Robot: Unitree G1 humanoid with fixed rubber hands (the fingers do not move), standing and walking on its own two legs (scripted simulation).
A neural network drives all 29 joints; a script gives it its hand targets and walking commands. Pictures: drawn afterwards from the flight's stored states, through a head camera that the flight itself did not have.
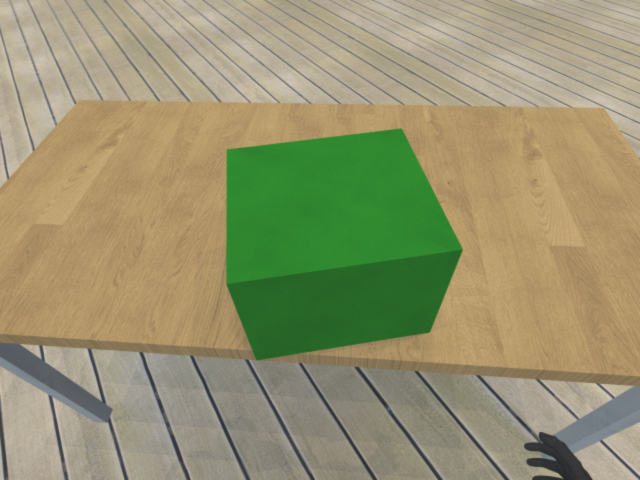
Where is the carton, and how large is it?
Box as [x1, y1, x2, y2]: [226, 128, 462, 359]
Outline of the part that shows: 401,128 227,149 226,284 256,359 429,332 462,249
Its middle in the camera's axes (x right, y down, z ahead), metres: +0.02 +0.01 +0.59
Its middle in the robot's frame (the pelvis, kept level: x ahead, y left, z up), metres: +0.44 +0.00 +0.02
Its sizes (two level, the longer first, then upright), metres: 0.270 0.244 0.207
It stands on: a table, 0.67 m high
